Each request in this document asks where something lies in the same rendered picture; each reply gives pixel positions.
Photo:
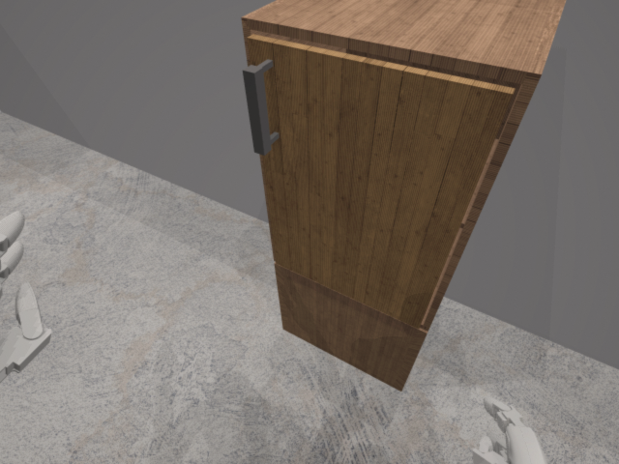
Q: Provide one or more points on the cupboard door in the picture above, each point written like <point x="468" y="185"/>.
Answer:
<point x="374" y="169"/>

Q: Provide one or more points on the handle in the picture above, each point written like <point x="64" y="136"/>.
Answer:
<point x="257" y="106"/>

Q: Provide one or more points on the robot left hand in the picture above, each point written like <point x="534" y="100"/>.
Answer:
<point x="21" y="344"/>

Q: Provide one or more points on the robot right hand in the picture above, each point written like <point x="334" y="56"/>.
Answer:
<point x="521" y="445"/>

